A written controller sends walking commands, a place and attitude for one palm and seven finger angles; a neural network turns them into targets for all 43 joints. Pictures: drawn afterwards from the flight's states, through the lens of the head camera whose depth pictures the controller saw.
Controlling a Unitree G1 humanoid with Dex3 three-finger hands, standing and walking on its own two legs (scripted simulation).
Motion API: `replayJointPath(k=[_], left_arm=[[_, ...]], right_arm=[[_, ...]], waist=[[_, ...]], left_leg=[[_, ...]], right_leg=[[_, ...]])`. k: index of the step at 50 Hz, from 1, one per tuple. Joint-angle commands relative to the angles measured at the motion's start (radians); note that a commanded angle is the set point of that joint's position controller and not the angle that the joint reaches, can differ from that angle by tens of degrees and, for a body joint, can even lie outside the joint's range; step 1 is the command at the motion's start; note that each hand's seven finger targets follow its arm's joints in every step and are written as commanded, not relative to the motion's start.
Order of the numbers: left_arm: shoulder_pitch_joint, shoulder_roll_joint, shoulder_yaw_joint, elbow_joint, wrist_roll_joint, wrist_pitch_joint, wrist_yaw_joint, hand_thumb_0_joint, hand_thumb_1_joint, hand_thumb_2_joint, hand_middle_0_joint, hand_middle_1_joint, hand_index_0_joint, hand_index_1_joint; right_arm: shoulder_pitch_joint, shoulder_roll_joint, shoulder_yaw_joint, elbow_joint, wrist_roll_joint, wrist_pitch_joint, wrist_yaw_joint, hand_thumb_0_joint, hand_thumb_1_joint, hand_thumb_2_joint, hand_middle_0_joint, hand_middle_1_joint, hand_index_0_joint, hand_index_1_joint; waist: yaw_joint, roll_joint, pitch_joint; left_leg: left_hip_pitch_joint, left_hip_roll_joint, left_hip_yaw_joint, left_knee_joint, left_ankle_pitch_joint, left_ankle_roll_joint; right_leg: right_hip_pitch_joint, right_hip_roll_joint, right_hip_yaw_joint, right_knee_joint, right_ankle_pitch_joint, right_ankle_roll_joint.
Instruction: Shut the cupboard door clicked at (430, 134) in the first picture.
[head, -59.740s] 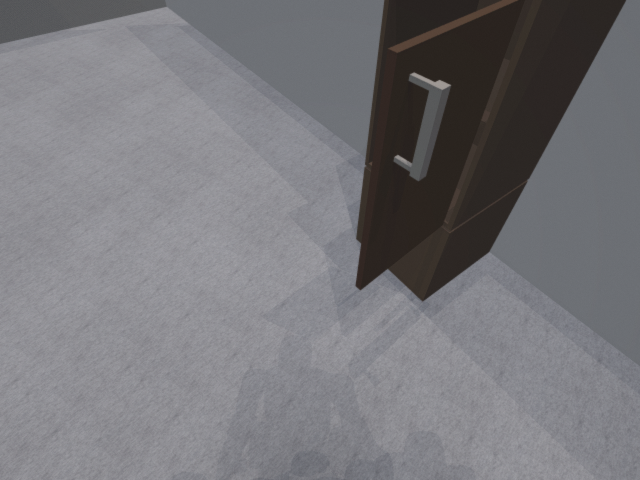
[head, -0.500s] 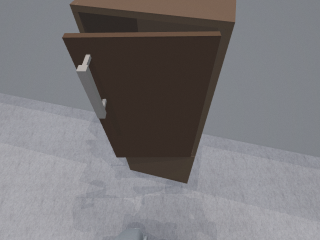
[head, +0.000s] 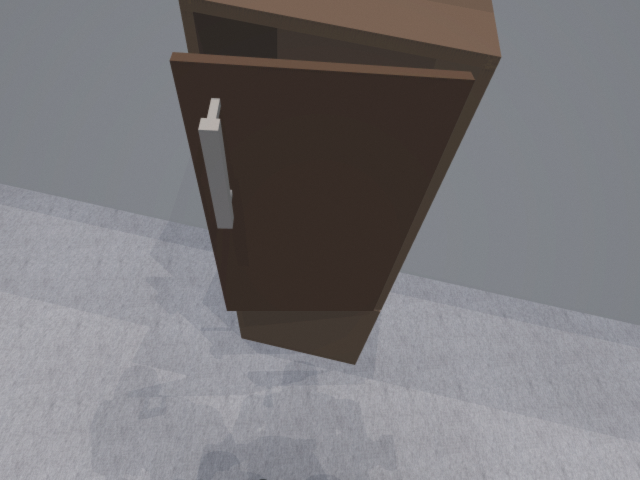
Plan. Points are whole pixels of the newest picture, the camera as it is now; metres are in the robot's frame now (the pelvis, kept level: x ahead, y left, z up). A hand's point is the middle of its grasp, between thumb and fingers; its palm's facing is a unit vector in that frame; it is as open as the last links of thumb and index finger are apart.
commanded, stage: come to a stop and stand still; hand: left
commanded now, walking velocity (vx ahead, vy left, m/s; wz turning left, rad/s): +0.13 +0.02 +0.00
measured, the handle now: (220, 168) +0.46 +0.17 +0.11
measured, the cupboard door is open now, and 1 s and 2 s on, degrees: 14 14 14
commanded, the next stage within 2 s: look again from close up in 0.84 s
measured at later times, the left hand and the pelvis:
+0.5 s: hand out of the picture -0.01 +0.14 -0.19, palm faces +0.10 -0.98 -0.17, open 7.4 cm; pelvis +0.00 -0.03 -0.01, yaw +2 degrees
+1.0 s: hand out of the picture -0.01 +0.15 -0.18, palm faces +0.04 -0.98 -0.21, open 7.4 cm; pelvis +0.00 -0.02 -0.01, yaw +1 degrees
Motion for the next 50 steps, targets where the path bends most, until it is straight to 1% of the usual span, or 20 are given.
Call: replayJointPath(k=[1, 4, 6, 7, 8, 9, 10, 12, 17, 19, 20, 22, 23, 26, 33, 45, 46, 47, 48, 50], left_arm=[[0.017, 0.002, -0.015, -0.051, 0.001, -0.027, -0.007, 0.0, 0.9, 0.9, -0.2, -0.3, -0.2, -0.3], [0.111, -0.012, -0.021, -0.001, -0.008, -0.041, -0.005, 0.0, 0.9, 0.9, -0.2, -0.3, -0.2, -0.3], [0.213, 0.009, -0.019, 0.047, -0.003, -0.054, 0.005, 0.0, 0.9, 0.9, -0.2, -0.3, -0.2, -0.3], [0.214, 0.06, -0.015, 0.049, 0.005, -0.065, 0.013, 0.0, 0.9, 0.9, -0.2, -0.3, -0.2, -0.3], [0.144, 0.121, -0.009, 0.027, 0.006, -0.071, 0.017, 0.0, 0.9, 0.9, -0.2, -0.3, -0.2, -0.3], [0.057, 0.137, -0.012, -0.011, 0.007, -0.07, 0.02, 0.0, 0.9, 0.9, -0.2, -0.3, -0.2, -0.3], [-0.011, 0.144, -0.013, -0.028, 0.008, -0.073, 0.016, 0.0, 0.9, 0.9, -0.2, -0.3, -0.2, -0.3], [0.016, 0.07, -0.025, 0.006, -0.004, -0.105, 0.018, 0.0, 0.9, 0.9, -0.2, -0.3, -0.2, -0.3], [0.098, 0.062, -0.023, 0.042, 0.0, -0.115, 0.024, 0.0, 0.9, 0.9, -0.2, -0.3, -0.2, -0.3], [0.1, 0.061, -0.021, 0.055, -0.005, -0.111, 0.028, 0.0, 0.9, 0.9, -0.2, -0.3, -0.2, -0.3], [0.099, 0.043, -0.024, 0.061, -0.011, -0.109, 0.029, 0.0, 0.9, 0.9, -0.2, -0.3, -0.2, -0.3], [0.141, -0.009, -0.036, 0.07, -0.017, -0.102, 0.035, 0.0, 0.9, 0.9, -0.2, -0.3, -0.2, -0.3], [0.138, -0.024, -0.039, 0.072, -0.011, -0.094, 0.04, 0.0, 0.9, 0.9, -0.2, -0.3, -0.2, -0.3], [0.109, -0.022, -0.043, 0.084, -0.012, -0.074, 0.039, 0.0, 0.9, 0.9, -0.2, -0.3, -0.2, -0.3], [0.116, -0.019, -0.052, 0.109, -0.009, -0.079, 0.034, 0.0, 0.9, 0.9, -0.2, -0.3, -0.2, -0.3], [0.106, -0.006, -0.057, 0.117, -0.01, -0.083, 0.031, 0.0, 0.9, 0.9, -0.2, -0.3, -0.2, -0.3], [0.109, -0.004, -0.058, 0.116, -0.01, -0.084, 0.031, 0.0, 0.9, 0.9, -0.2, -0.3, -0.2, -0.3], [0.142, 0.006, -0.074, 0.103, 0.014, -0.128, 0.076, 0.0, 0.9, 0.9, -0.2, -0.3, -0.2, -0.3], [0.16, 0.047, -0.063, 0.085, 0.005, -0.141, 0.077, 0.0, 0.9, 0.9, -0.2, -0.3, -0.2, -0.3], [0.16, 0.036, -0.07, 0.069, -0.009, -0.137, 0.066, 0.0, 0.9, 0.9, -0.2, -0.3, -0.2, -0.3]], right_arm=[[0.102, -0.222, -0.068, 0.001, -0.01, -0.001, -0.002, 0.0, -0.9, -0.9, 0.2, 0.3, 0.2, 0.3], [0.083, -0.217, -0.067, 0.023, -0.006, 0.0, 0.008, 0.0, -0.9, -0.9, 0.2, 0.3, 0.2, 0.3], [0.068, -0.167, -0.061, 0.038, 0.004, 0.005, 0.014, 0.0, -0.9, -0.9, 0.2, 0.3, 0.2, 0.3], [0.071, -0.109, -0.049, 0.032, 0.014, 0.01, 0.017, 0.0, -0.9, -0.9, 0.2, 0.3, 0.2, 0.3], [0.068, -0.074, -0.037, 0.021, 0.013, 0.013, 0.026, 0.0, -0.9, -0.9, 0.2, 0.3, 0.2, 0.3], [0.064, -0.102, -0.042, 0.012, 0.005, 0.017, 0.033, 0.0, -0.9, -0.9, 0.2, 0.3, 0.2, 0.3], [0.089, -0.103, -0.044, 0.02, 0.003, 0.015, 0.041, 0.0, -0.9, -0.9, 0.2, 0.3, 0.2, 0.3], [0.122, -0.102, -0.04, 0.063, -0.001, 0.004, 0.039, 0.0, -0.9, -0.9, 0.2, 0.3, 0.2, 0.3], [0.13, -0.104, -0.028, 0.06, 0.011, -0.019, 0.032, 0.0, -0.9, -0.9, 0.2, 0.3, 0.2, 0.3], [0.155, -0.091, -0.02, 0.078, 0.013, -0.027, 0.025, 0.0, -0.9, -0.9, 0.2, 0.3, 0.2, 0.3], [0.176, -0.095, -0.016, 0.095, 0.014, -0.037, 0.021, 0.0, -0.9, -0.9, 0.2, 0.3, 0.2, 0.3], [0.212, -0.142, -0.02, 0.121, 0.011, -0.051, 0.004, 0.0, -0.9, -0.9, 0.2, 0.3, 0.2, 0.3], [0.212, -0.148, -0.025, 0.125, 0.014, -0.045, 0.001, 0.0, -0.9, -0.9, 0.2, 0.3, 0.2, 0.3], [0.177, -0.126, -0.015, 0.132, 0.017, -0.036, -0.007, 0.0, -0.9, -0.9, 0.2, 0.3, 0.2, 0.3], [0.128, -0.111, -0.011, 0.132, 0.019, -0.032, -0.007, 0.0, -0.9, -0.9, 0.2, 0.3, 0.2, 0.3], [0.099, -0.123, -0.005, 0.137, 0.017, -0.032, 0.0, 0.0, -0.9, -0.9, 0.2, 0.3, 0.2, 0.3], [0.103, -0.122, -0.005, 0.136, 0.018, -0.033, 0.0, 0.0, -0.9, -0.9, 0.2, 0.3, 0.2, 0.3], [0.083, -0.162, -0.006, 0.075, 0.024, -0.054, 0.016, 0.0, -0.9, -0.9, 0.2, 0.3, 0.2, 0.3], [0.072, -0.144, 0.001, 0.052, 0.017, -0.059, 0.022, 0.0, -0.9, -0.9, 0.2, 0.3, 0.2, 0.3], [0.13, -0.123, -0.006, 0.059, 0.009, -0.06, 0.013, 0.0, -0.9, -0.9, 0.2, 0.3, 0.2, 0.3]], waist=[[-0.05, 0.216, -0.112], [-0.001, 0.215, -0.097], [0.037, 0.105, -0.084], [0.032, -0.054, -0.059], [0.015, -0.189, 0.021], [0.002, -0.141, 0.071], [-0.027, -0.099, 0.044], [-0.02, -0.16, 0.094], [0.013, -0.178, 0.029], [0.004, -0.152, -0.018], [0.001, -0.125, -0.042], [0.007, -0.001, -0.128], [0.005, 0.004, -0.105], [0.002, 0.099, -0.035], [0.001, 0.019, -0.036], [0.001, 0.009, -0.005], [0.001, 0.004, -0.01], [0.001, 0.085, -0.002], [0.002, 0.115, -0.028], [-0.006, 0.037, -0.16]], left_leg=[[0.143, 0.217, -0.278, -0.25, -0.237, 0.087], [0.036, 0.156, -0.23, -0.269, -0.333, 0.04], [-0.066, 0.055, -0.133, -0.202, -0.399, -0.03], [-0.119, -0.025, -0.073, -0.042, -0.377, -0.067], [-0.117, -0.056, -0.025, 0.086, -0.292, -0.079], [-0.088, -0.045, -0.038, 0.199, -0.3, -0.074], [-0.054, -0.06, -0.026, 0.283, -0.281, -0.071], [-0.136, -0.03, -0.055, 0.287, -0.171, -0.065], [-0.093, -0.035, -0.023, 0.156, -0.205, -0.073], [0.022, -0.044, -0.018, 0.003, -0.091, -0.067], [0.115, -0.035, -0.039, -0.063, 0.079, -0.056], [0.27, 0.058, -0.091, 0.028, 0.439, -0.014], [0.259, 0.082, -0.102, 0.035, 0.417, -0.002], [0.213, 0.07, -0.121, -0.027, 0.421, 0.006], [0.222, 0.043, -0.106, -0.059, 0.286, -0.013], [0.212, 0.037, -0.108, -0.118, 0.168, -0.023], [0.216, 0.037, -0.111, -0.118, 0.178, -0.022], [0.189, 0.054, -0.095, 0.086, 0.499, -0.041], [0.17, 0.034, -0.084, 0.109, 0.522, -0.041], [0.203, 0.034, -0.089, 0.088, 0.38, -0.011]], right_leg=[[0.034, 0.002, -0.064, -0.242, -0.043, -0.02], [0.227, 0.033, -0.116, -0.485, 0.06, -0.042], [0.373, -0.004, -0.08, -0.681, 0.099, -0.063], [0.326, -0.153, 0.132, -0.813, -0.132, -0.116], [0.152, -0.298, 0.274, -0.943, -0.331, -0.168], [0.021, -0.348, 0.301, -0.972, -0.349, -0.197], [-0.009, -0.329, 0.266, -0.94, -0.258, -0.201], [0.124, -0.247, 0.182, -0.871, 0.014, -0.178], [0.284, -0.259, 0.101, -0.702, 0.502, -0.186], [0.288, -0.232, 0.07, -0.615, 0.599, -0.159], [0.251, -0.186, 0.038, -0.565, 0.614, -0.122], [0.198, -0.106, -0.02, -0.525, 0.495, -0.07], [0.176, -0.087, -0.024, -0.549, 0.355, -0.065], [0.184, -0.076, -0.041, -0.567, 0.297, -0.05], [0.22, -0.095, -0.021, -0.635, 0.351, -0.051], [0.223, -0.102, -0.009, -0.681, 0.311, -0.046], [0.227, -0.103, -0.009, -0.683, 0.32, -0.046], [0.153, -0.109, 0.013, -0.617, 0.521, -0.038], [0.2, -0.128, -0.001, -0.59, 0.687, -0.045], [0.262, -0.125, -0.008, -0.525, 0.689, -0.067]])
